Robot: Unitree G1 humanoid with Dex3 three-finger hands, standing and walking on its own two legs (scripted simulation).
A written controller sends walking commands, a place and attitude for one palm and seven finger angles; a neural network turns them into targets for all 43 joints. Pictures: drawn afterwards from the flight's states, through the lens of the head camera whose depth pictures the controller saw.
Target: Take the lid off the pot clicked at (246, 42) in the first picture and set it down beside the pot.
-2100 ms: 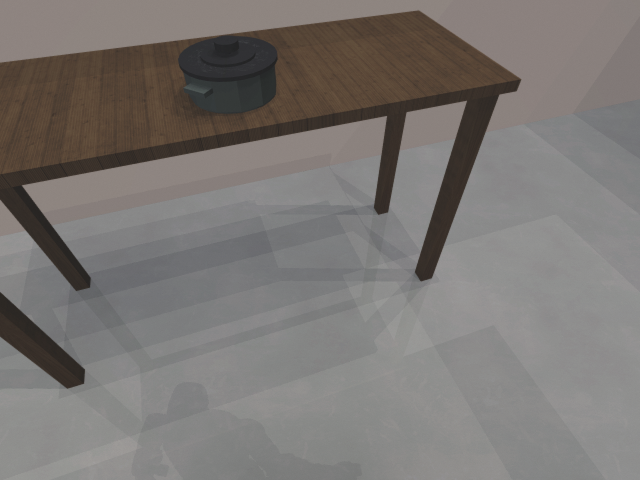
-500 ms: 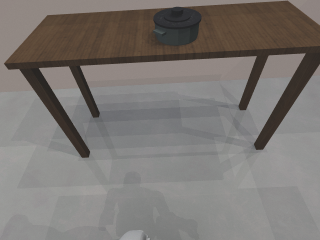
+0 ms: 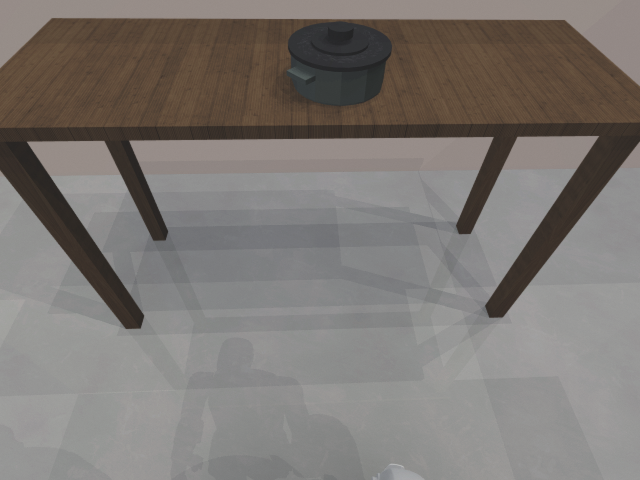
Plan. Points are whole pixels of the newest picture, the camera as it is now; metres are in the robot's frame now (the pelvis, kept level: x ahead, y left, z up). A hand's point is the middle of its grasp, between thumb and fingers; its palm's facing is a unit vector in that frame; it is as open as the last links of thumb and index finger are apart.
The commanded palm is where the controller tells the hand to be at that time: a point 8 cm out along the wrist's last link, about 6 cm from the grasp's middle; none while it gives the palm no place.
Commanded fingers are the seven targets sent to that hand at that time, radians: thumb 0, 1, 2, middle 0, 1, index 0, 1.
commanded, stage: take the last steps up to it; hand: left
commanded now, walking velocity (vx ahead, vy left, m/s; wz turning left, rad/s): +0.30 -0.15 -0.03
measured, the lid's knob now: (340, 30) +0.86 +0.01 +0.16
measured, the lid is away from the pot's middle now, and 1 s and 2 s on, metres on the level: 0.00 0.00 0.00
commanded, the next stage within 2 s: come to a stop and stand still in 0.72 s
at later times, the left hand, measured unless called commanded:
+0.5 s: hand (252, 449) +0.20 +0.11 -0.18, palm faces +0.00 -0.99 -0.13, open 7.3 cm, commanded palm none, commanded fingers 0.00 0.90 0.90 -0.20 -0.30 -0.20 -0.30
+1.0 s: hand (328, 323) +0.40 +0.01 -0.16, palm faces +0.05 -0.97 -0.25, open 7.2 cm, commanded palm none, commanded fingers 0.00 0.90 0.90 -0.20 -0.30 -0.20 -0.30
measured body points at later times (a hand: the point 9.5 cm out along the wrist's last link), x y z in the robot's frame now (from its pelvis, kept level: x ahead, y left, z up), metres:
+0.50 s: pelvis +0.17 -0.06 +0.00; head +0.17 -0.04 +0.45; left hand +0.20 +0.17 -0.17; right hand +0.19 -0.29 -0.14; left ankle +0.17 +0.04 -0.73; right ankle +0.14 -0.17 -0.67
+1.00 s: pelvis +0.36 -0.18 +0.01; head +0.39 -0.20 +0.45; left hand +0.40 +0.06 -0.14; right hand +0.41 -0.42 -0.16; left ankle +0.35 -0.05 -0.67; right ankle +0.39 -0.27 -0.73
